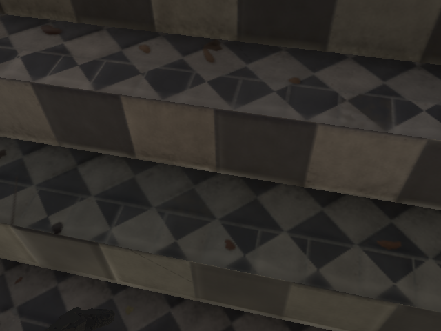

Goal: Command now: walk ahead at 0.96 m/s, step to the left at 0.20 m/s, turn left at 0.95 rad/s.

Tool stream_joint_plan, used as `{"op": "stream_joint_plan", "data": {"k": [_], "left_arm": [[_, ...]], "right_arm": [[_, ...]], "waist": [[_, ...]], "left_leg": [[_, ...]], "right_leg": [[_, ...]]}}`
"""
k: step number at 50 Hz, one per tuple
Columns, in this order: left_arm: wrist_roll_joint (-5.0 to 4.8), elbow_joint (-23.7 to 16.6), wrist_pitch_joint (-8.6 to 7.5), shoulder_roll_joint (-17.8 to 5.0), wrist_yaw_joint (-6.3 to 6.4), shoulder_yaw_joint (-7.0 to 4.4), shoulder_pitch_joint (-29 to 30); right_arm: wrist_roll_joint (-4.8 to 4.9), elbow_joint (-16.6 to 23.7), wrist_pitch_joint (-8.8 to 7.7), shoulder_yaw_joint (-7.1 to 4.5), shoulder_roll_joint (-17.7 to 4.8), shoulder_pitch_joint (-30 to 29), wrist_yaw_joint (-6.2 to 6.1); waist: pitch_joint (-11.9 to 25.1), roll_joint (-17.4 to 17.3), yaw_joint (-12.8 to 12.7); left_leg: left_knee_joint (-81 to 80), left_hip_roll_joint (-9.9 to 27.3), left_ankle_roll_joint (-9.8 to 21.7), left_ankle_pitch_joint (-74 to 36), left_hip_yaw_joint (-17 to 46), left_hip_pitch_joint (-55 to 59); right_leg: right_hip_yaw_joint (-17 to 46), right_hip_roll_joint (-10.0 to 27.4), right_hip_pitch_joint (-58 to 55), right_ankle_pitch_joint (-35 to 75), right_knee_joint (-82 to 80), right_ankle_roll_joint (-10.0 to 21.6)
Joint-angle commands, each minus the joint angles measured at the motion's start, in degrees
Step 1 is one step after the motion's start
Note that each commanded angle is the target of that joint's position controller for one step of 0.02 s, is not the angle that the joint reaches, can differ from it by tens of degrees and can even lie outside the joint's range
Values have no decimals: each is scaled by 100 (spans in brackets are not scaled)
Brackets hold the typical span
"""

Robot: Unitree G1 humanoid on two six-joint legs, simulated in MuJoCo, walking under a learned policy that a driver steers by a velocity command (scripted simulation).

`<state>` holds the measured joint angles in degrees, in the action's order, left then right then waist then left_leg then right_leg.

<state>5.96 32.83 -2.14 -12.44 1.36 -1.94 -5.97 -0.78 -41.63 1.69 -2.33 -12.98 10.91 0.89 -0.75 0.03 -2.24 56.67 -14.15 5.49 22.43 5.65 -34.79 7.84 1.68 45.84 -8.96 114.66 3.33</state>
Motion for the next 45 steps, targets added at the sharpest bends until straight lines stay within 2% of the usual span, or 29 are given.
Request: {"op": "stream_joint_plan", "data": {"k": [1,6,8,9,10,12,14,15,16,17,19,20,22,25,27,30,32,33,34,35,36,37,38,39,40,42,43,44,45], "left_arm": [[29,-601,-79,114,82,253,142],[-26,-1328,-153,678,172,537,1881],[-78,-1695,-105,703,142,630,2508],[-117,-1912,-31,549,156,662,2999],[-102,-1859,38,694,169,674,2628],[-192,-1214,-36,526,40,508,1064],[-459,-818,-92,-161,129,73,-385],[-500,-417,-184,-517,141,-81,-1218],[-362,12,-181,-1106,220,-292,-1837],[-390,-219,-136,-1012,245,-316,128],[-580,93,-68,194,126,-104,1259],[-522,519,-153,352,167,7,766],[-369,1371,-473,509,224,35,-195],[-454,1750,-637,81,126,-94,-714],[-559,1543,-761,-120,139,-138,-454],[-396,1442,-848,-509,235,-264,-633],[-497,1505,-698,-740,275,-384,-1142],[-393,1422,-573,-700,253,-362,-1144],[-349,1186,-518,-907,224,-432,-904],[-474,1017,-538,-1091,139,-510,-786],[-590,841,-573,-1134,65,-576,-630],[-562,604,-623,-600,-6,-499,-225],[-705,249,-630,115,-7,-410,-260],[-885,25,-601,270,155,-349,-380],[-824,-199,-569,140,276,-296,-3],[-686,-915,-393,790,398,24,895],[-417,-968,-355,929,274,270,1856],[-352,-1366,-309,644,234,238,2637],[-444,-1355,-149,418,149,137,2526]], "right_arm": [[72,-3,-442,-307,-800,100,-12],[-49,-724,-865,-250,-778,1183,95],[-87,-798,-864,-250,-743,1135,44],[67,-745,-812,-287,-781,1272,-95],[1,-752,-783,-292,-703,1022,-181],[212,-337,-728,-426,-934,465,-224],[200,-145,-987,-640,-1339,475,-122],[142,-122,-1145,-688,-1449,148,14],[147,156,-1169,-582,-703,-396,214],[-129,582,-1125,-504,-157,-69,218],[-502,844,-930,-219,98,-168,215],[-440,1032,-704,-79,327,-249,131],[-326,1038,-464,103,497,-124,103],[-275,1408,-497,218,483,-744,37],[-269,1634,-455,213,194,-1288,107],[-321,1591,-427,235,275,-1222,183],[-257,1746,-549,331,536,-1657,177],[-246,1597,-713,242,320,-1558,171],[-96,1463,-932,163,71,-1063,228],[195,1222,-921,38,-153,-298,171],[244,986,-868,-104,-331,349,66],[95,582,-840,-200,-589,635,4],[-217,258,-847,-264,-930,573,36],[-618,16,-711,-385,-1167,845,1],[-757,-191,-588,-287,-731,967,-44],[-869,-748,-646,-179,-345,1012,-126],[-731,-1175,-757,-84,135,2406,-193],[-537,-1470,-859,-99,23,3060,-348],[-532,-1464,-1036,-149,-196,2883,-447]], "waist": [[-223,24,86],[-481,-153,571],[-451,3,567],[-317,23,844],[77,-245,534],[1182,-183,-179],[2454,-523,-901],[2919,-293,-1368],[2721,1772,-1441],[2243,2544,-211],[836,510,441],[307,-92,648],[-99,-309,773],[-552,-172,720],[-472,-410,766],[361,-56,513],[459,6,263],[629,-488,424],[1231,-215,651],[1960,433,1039],[2053,616,1447],[1724,235,1418],[758,-943,643],[1910,-1056,583],[2528,-756,804],[1190,-854,500],[1180,-554,1116],[1699,-824,1496],[1753,-856,1220]], "left_leg": [[-3352,1029,552,1212,2444,751],[-4026,1536,1027,1184,3207,1508],[-4882,1439,1118,818,2899,890],[-6049,1810,1383,-123,3125,508],[-5940,1934,1434,-1669,2812,342],[-5084,1868,1045,-6382,1368,46],[-2803,2202,1109,-11300,1493,1649],[-1081,1954,948,-11061,1240,1794],[1171,916,548,-6646,952,29],[3620,333,132,-2522,1152,-1343],[6220,667,146,-2302,938,-2051],[6040,880,133,-1614,1073,-2404],[6054,962,150,-1243,1217,-2782],[5828,1495,31,-492,584,-3871],[4133,1968,-70,-1061,-133,-2683],[2681,2071,-14,-820,-669,-1119],[1292,1893,75,107,-1253,-653],[441,1409,82,644,-1612,-103],[-1244,1344,90,-1171,-1273,897],[-3022,1463,-35,-2836,-1003,2116],[-4566,1511,-150,-3979,-1081,3323],[-5277,1942,-259,-5146,-1151,4096],[-3735,2869,-318,-8404,-544,5589],[-2004,3800,54,-11586,-153,7069],[-2048,3966,573,-10119,-19,7432],[-3017,3821,563,-5922,-422,6442],[-2632,3225,249,-7285,-328,7238],[-2562,3230,239,-7995,149,8239],[-2544,3472,409,-9173,277,8396]], "right_leg": [[-310,67,1846,-612,305,-79],[-432,-12,3997,-1822,2093,7],[-975,-48,3180,-1669,575,-61],[-1334,-33,2114,-1918,-596,-103],[-1310,39,993,-1822,-804,-33],[-1632,-309,-2159,-2808,-2630,289],[-1384,-751,-3285,-3320,-4040,223],[-785,-547,-4055,-3150,-5320,315],[2444,549,-4701,-4679,-7635,731],[5338,1571,-3907,-5144,-9362,1235],[3759,1419,-1727,-4947,-8450,1395],[2826,1371,-1350,-4360,-8540,1181],[1894,1124,-1608,-3163,-8966,829],[1262,908,-2495,-1942,-9487,957],[516,594,-1847,-968,-10006,1074],[-62,465,-2444,1473,-10439,1246],[-10,579,-3229,3121,-10654,1427],[-314,215,-3860,6273,-9590,1317],[8,220,-4316,8291,-8329,1078],[496,318,-4565,7994,-7502,979],[495,89,-4217,6769,-6231,727],[106,-630,-3016,2999,-4549,426],[-308,-990,528,-917,-1857,312],[-649,-758,2038,-1793,558,199],[-641,-806,2951,-2117,2259,220],[-321,-693,4719,-3071,4119,338],[-688,-709,4923,-2796,3867,545],[-630,-678,4851,-2889,2461,320],[-529,-776,4932,-3136,2372,244]]}}
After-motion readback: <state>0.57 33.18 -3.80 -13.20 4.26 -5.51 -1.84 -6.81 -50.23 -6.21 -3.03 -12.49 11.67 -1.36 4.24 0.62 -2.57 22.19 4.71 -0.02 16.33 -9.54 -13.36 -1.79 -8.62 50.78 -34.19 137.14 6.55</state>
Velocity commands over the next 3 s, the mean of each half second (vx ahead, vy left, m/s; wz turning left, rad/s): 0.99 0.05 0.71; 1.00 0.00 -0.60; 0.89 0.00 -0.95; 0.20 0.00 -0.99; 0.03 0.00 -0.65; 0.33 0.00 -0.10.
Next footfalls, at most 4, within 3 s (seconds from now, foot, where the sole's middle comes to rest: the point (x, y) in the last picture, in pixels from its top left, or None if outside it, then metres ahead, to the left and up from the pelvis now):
0.30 right None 0.29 -0.11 -0.50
0.74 left None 0.37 0.21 -0.50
1.08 right None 0.31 0.06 -0.50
1.38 left None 0.33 0.25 -0.46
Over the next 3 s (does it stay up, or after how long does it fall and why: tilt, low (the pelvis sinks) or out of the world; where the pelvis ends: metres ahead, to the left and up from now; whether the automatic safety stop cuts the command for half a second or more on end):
stays up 0.67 0.25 0.49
